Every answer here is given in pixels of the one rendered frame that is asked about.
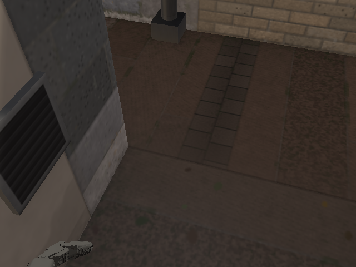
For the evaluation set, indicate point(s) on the robot left hand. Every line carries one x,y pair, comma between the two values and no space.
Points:
60,252

